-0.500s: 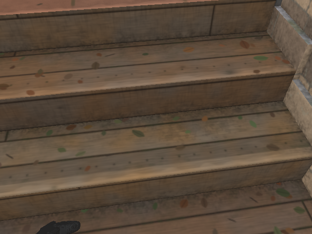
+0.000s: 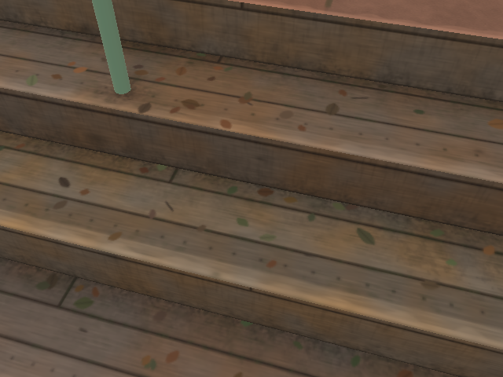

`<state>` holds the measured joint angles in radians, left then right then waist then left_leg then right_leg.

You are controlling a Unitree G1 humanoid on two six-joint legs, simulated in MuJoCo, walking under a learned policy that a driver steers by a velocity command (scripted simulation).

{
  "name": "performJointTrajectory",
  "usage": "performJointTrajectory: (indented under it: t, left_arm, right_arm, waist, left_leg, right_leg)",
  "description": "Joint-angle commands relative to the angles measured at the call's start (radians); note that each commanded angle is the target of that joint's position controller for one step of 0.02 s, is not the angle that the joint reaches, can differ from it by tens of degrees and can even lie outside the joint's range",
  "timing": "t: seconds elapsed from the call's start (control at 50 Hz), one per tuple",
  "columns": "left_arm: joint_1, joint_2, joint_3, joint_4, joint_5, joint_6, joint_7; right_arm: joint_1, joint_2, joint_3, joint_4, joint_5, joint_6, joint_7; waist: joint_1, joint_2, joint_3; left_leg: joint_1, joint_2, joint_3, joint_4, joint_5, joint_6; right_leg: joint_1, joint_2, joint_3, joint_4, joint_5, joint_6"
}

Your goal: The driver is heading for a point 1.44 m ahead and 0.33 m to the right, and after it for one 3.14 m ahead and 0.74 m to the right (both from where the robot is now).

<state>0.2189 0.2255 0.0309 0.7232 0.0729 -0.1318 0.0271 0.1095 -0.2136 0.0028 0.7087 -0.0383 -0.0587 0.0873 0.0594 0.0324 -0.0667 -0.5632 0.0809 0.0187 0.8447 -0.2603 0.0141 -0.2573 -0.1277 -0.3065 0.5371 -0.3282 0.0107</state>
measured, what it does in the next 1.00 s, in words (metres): climbs, turning right: left foot, then right foot 0.17 m higher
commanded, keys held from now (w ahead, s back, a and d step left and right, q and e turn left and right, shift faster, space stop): w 0.04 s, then w+e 0.96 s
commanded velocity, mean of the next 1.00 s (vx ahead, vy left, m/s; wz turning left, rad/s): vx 0.41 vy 0.00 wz -0.32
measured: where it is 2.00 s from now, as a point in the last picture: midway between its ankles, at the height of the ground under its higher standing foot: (393, 101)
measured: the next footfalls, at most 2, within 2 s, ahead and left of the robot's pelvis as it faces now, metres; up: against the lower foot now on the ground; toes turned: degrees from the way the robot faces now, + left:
left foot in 0.02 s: +0.07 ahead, +0.12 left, +0.00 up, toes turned +3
right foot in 0.52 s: +0.37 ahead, -0.09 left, +0.16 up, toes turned -11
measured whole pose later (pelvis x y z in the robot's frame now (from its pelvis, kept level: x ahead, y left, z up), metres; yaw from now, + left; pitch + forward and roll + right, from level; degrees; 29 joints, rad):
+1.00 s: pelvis +0.53 -0.01 +0.20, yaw -23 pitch +8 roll +3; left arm 0.48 0.13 -0.01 1.08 0.03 -0.12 -0.12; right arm -0.14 -0.10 0.08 0.70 -0.04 -0.03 0.04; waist 0.06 -0.07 -0.17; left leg -1.01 0.00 0.07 1.32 -0.48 0.08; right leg -0.16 0.00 0.19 0.48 -0.23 -0.09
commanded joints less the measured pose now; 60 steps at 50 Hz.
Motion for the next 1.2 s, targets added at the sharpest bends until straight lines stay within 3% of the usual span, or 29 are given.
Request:
performJointTrajectory:
  t: [0.02, 0.04, 0.06, 0.08, 0.14, 0.16, 0.18, 0.2, 0.22, 0.32, 0.42, 0.46, 0.54, 0.56, 0.58, 0.6, 0.64, 0.72, 0.78, 0.84, 0.9, 0.96, 0.98, 1.0, 1.02, 1.04, 1.06, 1.12, 1.2]
  left_arm:
    - [-0.048, 0.083, 0.025, -0.03, -0.015, -0.008, -0.006]
    - [-0.024, 0.011, -0.003, 0.009, -0.008, 0.007, -0.011]
    - [-0.017, -0.05, -0.027, -0.076, -0.019, -0.002, -0.004]
    - [-0.159, 0.01, -0.022, -0.083, -0.038, -0.006, -0.046]
    - [-0.138, 0.076, 0.023, 0.023, -0.058, 0.012, -0.034]
    - [-0.075, 0.047, 0.024, -0.028, -0.034, 0.026, -0.036]
    - [-0.051, 0.008, 0.017, 0.0, -0.037, 0.041, -0.039]
    - [-0.086, -0.023, -0.006, 0.054, -0.056, 0.055, -0.075]
    - [-0.076, -0.02, -0.02, 0.049, -0.062, 0.062, -0.09]
    - [-0.221, -0.077, -0.079, -0.01, -0.063, 0.066, -0.102]
    - [-0.568, -0.08, -0.106, -0.12, -0.065, 0.154, -0.111]
    - [-0.423, -0.123, -0.11, -0.065, -0.056, 0.18, -0.136]
    - [-0.125, 0.008, -0.047, 0.013, -0.064, 0.138, -0.114]
    - [0.069, 0.045, -0.038, 0.088, -0.083, 0.125, -0.099]
    - [0.336, 0.094, -0.016, 0.184, -0.033, 0.126, -0.086]
    - [0.464, 0.163, 0.008, 0.224, 0.007, 0.126, -0.079]
    - [0.329, 0.079, 0.007, 0.276, -0.025, 0.08, -0.068]
    - [-0.003, -0.145, -0.066, 0.311, -0.018, 0.057, -0.106]
    - [0.102, -0.064, -0.053, 0.309, 0.041, 0.03, -0.095]
    - [0.351, -0.064, -0.064, 0.423, 0.08, 0.043, -0.101]
    - [0.143, 0.043, -0.046, 0.28, -0.007, 0.036, -0.154]
    - [0.118, 0.199, 0.01, 0.229, -0.09, -0.029, -0.143]
    - [0.119, 0.175, 0.027, 0.243, -0.079, -0.037, -0.15]
    - [0.318, 0.002, -0.001, 0.292, -0.014, -0.032, -0.151]
    - [0.337, -0.072, -0.01, 0.303, -0.004, -0.004, -0.165]
    - [0.188, -0.009, 0.016, 0.314, -0.046, 0.012, -0.162]
    - [0.144, -0.013, 0.023, 0.321, -0.073, 0.011, -0.149]
    - [0.03, -0.086, -0.006, 0.268, -0.035, 0.034, -0.119]
    - [-0.085, -0.133, -0.051, 0.183, -0.072, 0.063, -0.131]
  right_arm:
    - [0.128, -0.169, -0.098, 0.001, 0.009, -0.045, -0.025]
    - [0.178, -0.183, -0.119, 0.018, 0.001, -0.065, -0.04]
    - [0.313, -0.291, -0.145, 0.031, 0.044, -0.074, -0.065]
    - [0.464, -0.266, -0.147, 0.1, 0.01, -0.084, -0.061]
    - [0.305, -0.125, -0.089, 0.14, -0.034, -0.063, -0.068]
    - [0.245, -0.03, -0.067, 0.05, 0.029, -0.042, -0.087]
    - [0.24, -0.03, -0.06, 0.077, 0.03, -0.045, -0.095]
    - [0.255, -0.031, -0.05, 0.164, -0.059, -0.009, -0.068]
    - [0.337, 0.011, -0.034, 0.204, -0.096, 0.007, -0.053]
    - [0.343, 0.064, 0.03, 0.343, -0.119, -0.014, -0.034]
    - [0.545, 0.02, 0.05, 0.392, -0.094, -0.011, -0.013]
    - [0.465, -0.104, 0.037, 0.361, -0.036, -0.039, 0.005]
    - [0.457, -0.22, -0.026, 0.36, -0.054, -0.064, 0.018]
    - [0.521, -0.13, -0.01, 0.341, -0.104, -0.064, 0.03]
    - [0.385, -0.106, -0.01, 0.316, -0.085, -0.044, 0.038]
    - [0.279, -0.075, -0.019, 0.298, -0.032, -0.028, 0.065]
    - [0.176, -0.007, -0.018, 0.244, -0.027, -0.027, 0.026]
    - [0.105, 0.025, 0.016, 0.154, -0.039, 0.009, -0.02]
    - [-0.043, 0.032, 0.029, 0.091, 0.009, 0.01, -0.026]
    - [-0.265, 0.01, 0.059, -0.013, -0.015, -0.002, -0.054]
    - [-0.444, 0.022, 0.068, -0.12, -0.004, 0.024, -0.064]
    - [-0.185, -0.081, 0.012, -0.052, 0.017, 0.046, -0.04]
    - [-0.007, -0.149, -0.018, -0.016, 0.006, 0.039, -0.065]
    - [0.222, -0.194, -0.034, 0.048, -0.017, 0.031, -0.066]
    - [0.407, -0.216, -0.035, 0.091, -0.03, 0.032, -0.068]
    - [0.384, -0.191, -0.036, 0.123, -0.022, 0.014, -0.087]
    - [0.252, -0.186, -0.043, 0.151, 0.015, -0.004, -0.077]
    - [0.111, 0.152, 0.031, 0.264, 0.012, 0.006, -0.074]
    - [0.112, 0.147, 0.018, 0.325, -0.057, -0.014, -0.065]
  waist:
    - [-0.066, -0.042, -0.02]
    - [-0.094, 0.035, -0.01]
    - [-0.113, 0.313, -0.158]
    - [-0.258, 0.254, -0.043]
    - [-0.146, 0.078, 0.049]
    - [-0.098, -0.076, -0.028]
    - [-0.078, -0.044, -0.036]
    - [-0.065, 0.179, 0.075]
    - [-0.101, 0.113, 0.102]
    - [-0.048, -0.027, 0.068]
    - [-0.161, 0.063, 0.08]
    - [-0.051, 0.135, 0.013]
    - [0.036, 0.16, -0.141]
    - [0.054, 0.051, -0.288]
    - [0.196, -0.097, -0.292]
    - [0.199, -0.198, -0.236]
    - [0.077, -0.1, -0.058]
    - [-0.167, 0.041, -0.026]
    - [-0.128, -0.143, -0.008]
    - [-0.027, -0.002, -0.019]
    - [-0.077, -0.122, 0.046]
    - [-0.207, -0.166, -0.073]
    - [-0.242, -0.162, -0.159]
    - [-0.193, 0.1, -0.488]
    - [-0.249, 0.311, -0.505]
    - [-0.28, 0.252, -0.178]
    - [-0.2, 0.227, 0.014]
    - [-0.062, -0.078, -0.045]
    - [-0.024, -0.057, 0.002]
  left_leg:
    - [0.387, -0.102, 0.045, -0.274, 0.06, 0.111]
    - [0.451, -0.049, -0.046, -0.354, 0.073, 0.165]
    - [0.768, 0.178, -0.471, -0.428, 0.164, 0.409]
    - [0.803, 0.23, -0.714, -0.584, -0.224, 0.385]
    - [0.5, 0.217, -0.518, -0.553, -0.2, 0.291]
    - [0.552, 0.209, -0.432, -0.562, -0.023, 0.201]
    - [0.491, 0.194, -0.364, -0.542, 0.042, 0.196]
    - [0.315, 0.177, -0.326, -0.536, -0.042, 0.278]
    - [0.377, 0.224, -0.352, -0.547, -0.055, 0.309]
    - [0.406, 0.18, -0.097, -0.611, 0.007, 0.24]
    - [0.274, 0.199, 0.026, -0.866, 0.195, 0.251]
    - [0.238, 0.214, 0.111, -0.785, 0.969, 0.288]
    - [0.541, 0.224, 0.159, -0.339, 1.813, 0.207]
    - [0.15, 0.15, 0.059, -0.112, 1.556, 0.139]
    - [-0.162, -0.026, 0.005, 0.217, 0.651, 0.106]
    - [-0.332, -0.16, -0.167, 0.678, 0.247, 0.098]
    - [-0.511, -0.147, -0.277, 1.141, 0.296, 0.142]
    - [-0.642, -0.07, -0.196, 1.22, 0.225, 0.231]
    - [-0.599, -0.063, -0.028, 1.328, 0.025, 0.188]
    - [-0.824, -0.024, -0.064, 1.097, -0.056, 0.197]
    - [-0.203, -0.002, 0.028, 0.644, -0.153, 0.09]
    - [0.051, -0.165, 0.152, 0.372, -0.012, 0.037]
    - [0.176, -0.15, 0.051, 0.166, 0.013, 0.085]
    - [0.595, 0.048, -0.364, 0.088, 0.423, 0.308]
    - [0.747, 0.299, -0.978, -0.341, 0.044, 0.483]
    - [0.509, 0.247, -1.009, -0.455, -0.569, 0.331]
    - [0.293, 0.236, -0.836, -0.433, -0.589, 0.302]
    - [0.163, 0.216, -0.456, -0.395, -0.185, 0.227]
    - [0.185, 0.129, -0.075, -0.539, 0.01, 0.163]
  right_leg:
    - [-0.137, -0.185, 0.175, -0.045, -0.283, -0.14]
    - [-0.181, -0.116, 0.12, 0.154, -0.166, -0.085]
    - [-0.522, 0.056, 0.134, 0.456, -0.293, 0.014]
    - [-0.797, 0.126, 0.331, 0.699, -0.27, 0.004]
    - [-0.906, 0.109, 0.489, 1.036, 0.099, -0.121]
    - [-0.811, 0.067, 0.338, 1.156, 0.073, -0.038]
    - [-0.806, 0.075, 0.329, 1.287, 0.074, -0.025]
    - [-0.917, 0.131, 0.463, 1.47, 0.156, -0.142]
    - [-1.1, 0.158, 0.505, 1.664, 0.15, -0.196]
    - [-1.318, 0.138, 0.422, 1.756, 0.165, -0.331]
    - [-0.998, 0.039, 0.16, 1.157, 0.115, -0.219]
    - [-0.647, 0.129, 0.069, 1.013, 0.014, -0.173]
    - [-0.224, 0.274, 0.108, 0.542, 0.018, -0.204]
    - [0.239, 0.195, 0.436, 0.523, 0.173, -0.31]
    - [0.43, 0.098, 0.78, 0.19, 0.016, -0.358]
    - [0.363, -0.024, 1.116, -0.073, -0.097, -0.422]
    - [0.095, -0.02, 1.038, -0.067, -0.096, -0.377]
    - [-0.195, 0.047, 0.652, -0.094, 0.168, -0.292]
    - [-0.325, 0.097, 0.543, -0.19, 0.229, -0.279]
    - [-0.076, 0.07, 0.615, -0.159, 0.084, -0.216]
    - [-0.55, 0.024, 0.616, -0.455, 0.246, -0.278]
    - [-0.184, -0.056, 0.576, -0.207, 1.548, -0.282]
    - [-0.076, -0.024, 0.552, 0.025, 1.638, -0.225]
    - [-0.249, 0.074, 0.543, 0.428, 1.202, -0.171]
    - [-0.588, 0.274, 0.586, 0.863, 0.168, -0.132]
    - [-0.822, 0.212, 0.648, 1.198, 0.301, -0.154]
    - [-0.899, 0.184, 0.567, 1.306, 0.376, -0.169]
    - [-0.873, 0.138, 0.55, 1.431, 0.36, -0.284]
    - [-1.005, 0.1, 0.454, 1.343, 0.306, -0.315]
Keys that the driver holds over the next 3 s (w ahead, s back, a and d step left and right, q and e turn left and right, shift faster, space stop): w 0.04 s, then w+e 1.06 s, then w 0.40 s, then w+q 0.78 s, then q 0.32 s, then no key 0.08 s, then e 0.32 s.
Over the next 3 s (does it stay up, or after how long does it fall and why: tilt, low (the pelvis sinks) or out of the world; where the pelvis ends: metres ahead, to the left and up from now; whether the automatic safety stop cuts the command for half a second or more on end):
stays up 1.37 -0.40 0.65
